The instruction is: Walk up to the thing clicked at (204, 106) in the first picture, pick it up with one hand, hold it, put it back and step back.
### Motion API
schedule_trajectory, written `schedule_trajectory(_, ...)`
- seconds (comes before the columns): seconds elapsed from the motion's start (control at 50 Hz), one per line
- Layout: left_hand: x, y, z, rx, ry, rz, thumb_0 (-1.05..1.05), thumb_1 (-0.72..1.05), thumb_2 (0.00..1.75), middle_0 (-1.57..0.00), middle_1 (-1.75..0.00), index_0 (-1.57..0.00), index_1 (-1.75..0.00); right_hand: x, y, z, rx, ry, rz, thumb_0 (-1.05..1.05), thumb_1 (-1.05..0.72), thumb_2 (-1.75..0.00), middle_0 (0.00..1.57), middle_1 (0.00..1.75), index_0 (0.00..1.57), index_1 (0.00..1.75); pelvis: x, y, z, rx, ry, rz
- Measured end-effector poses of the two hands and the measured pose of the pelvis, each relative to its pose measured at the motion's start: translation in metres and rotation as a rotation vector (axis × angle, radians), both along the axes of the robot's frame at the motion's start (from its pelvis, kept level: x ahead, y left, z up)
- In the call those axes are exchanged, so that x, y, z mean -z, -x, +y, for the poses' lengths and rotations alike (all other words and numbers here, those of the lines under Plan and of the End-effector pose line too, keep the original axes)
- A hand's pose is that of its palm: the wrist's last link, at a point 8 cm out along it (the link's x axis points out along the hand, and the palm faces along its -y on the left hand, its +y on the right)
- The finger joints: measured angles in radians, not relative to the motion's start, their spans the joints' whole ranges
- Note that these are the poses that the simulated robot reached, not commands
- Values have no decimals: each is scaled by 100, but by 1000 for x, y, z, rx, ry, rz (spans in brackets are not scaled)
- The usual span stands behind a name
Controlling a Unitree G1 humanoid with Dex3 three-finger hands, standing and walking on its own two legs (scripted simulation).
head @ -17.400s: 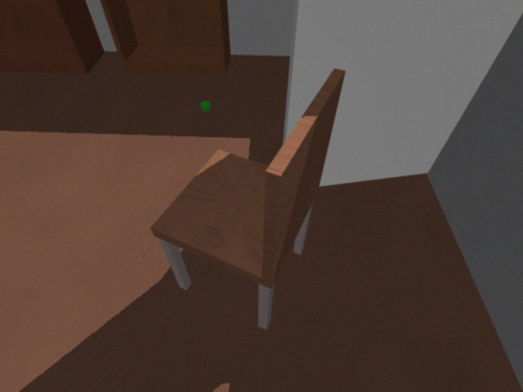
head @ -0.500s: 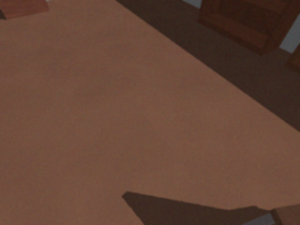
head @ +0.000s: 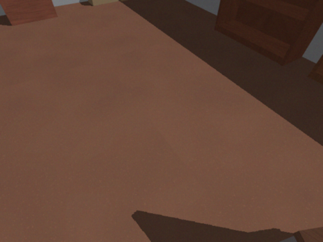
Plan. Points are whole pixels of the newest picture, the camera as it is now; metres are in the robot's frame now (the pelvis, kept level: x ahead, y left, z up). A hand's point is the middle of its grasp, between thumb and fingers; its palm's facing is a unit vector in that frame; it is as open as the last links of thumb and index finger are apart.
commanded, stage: walk up
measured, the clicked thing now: out of the picture +1.01 -1.57 -0.76
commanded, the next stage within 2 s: none
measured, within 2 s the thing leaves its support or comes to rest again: neither
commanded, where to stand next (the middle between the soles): +0.34 +0.01 m, yaw +4 degrees
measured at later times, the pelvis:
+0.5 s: pelvis +0.13 +0.06 +0.00, yaw -2 degrees
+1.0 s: pelvis +0.26 +0.02 -0.01, yaw -8 degrees
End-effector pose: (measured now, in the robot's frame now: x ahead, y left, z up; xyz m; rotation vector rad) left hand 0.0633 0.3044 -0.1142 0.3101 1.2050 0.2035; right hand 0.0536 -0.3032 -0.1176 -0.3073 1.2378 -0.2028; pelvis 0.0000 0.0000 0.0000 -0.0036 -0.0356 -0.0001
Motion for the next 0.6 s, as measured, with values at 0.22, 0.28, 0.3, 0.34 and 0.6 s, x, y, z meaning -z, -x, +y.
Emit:
schedule_trajectory(0.22,14,27,59,-86,-16,88,0,90,90,-21,-30,-21,-30,-11,-70,20,-92,70,-45,0,-91,-90,20,30,20,30,13,-45,39,-21,18,-22)
schedule_trajectory(0.28,21,17,72,-64,-18,164,0,91,90,-20,-30,-21,-30,-18,-84,33,-66,85,-117,0,-91,-90,20,30,20,30,14,-59,50,-7,5,-29)
schedule_trajectory(0.3,20,9,74,-55,-15,168,1,91,90,-20,-30,-21,-30,-22,-85,36,-54,83,-120,0,-91,-90,20,30,20,30,12,-64,52,-7,8,-26)
schedule_trajectory(0.34,15,-10,77,-37,-6,150,1,91,90,-20,-30,-21,-30,-27,-87,42,-34,80,-109,0,-91,-90,20,30,20,30,6,-77,56,2,12,-23)
schedule_trajectory(0.6,-1,-163,59,121,-6,15,0,91,90,-20,-30,-20,-30,-11,-114,46,56,27,-77,0,-90,-90,21,30,20,30,7,-156,52,70,-24,-43)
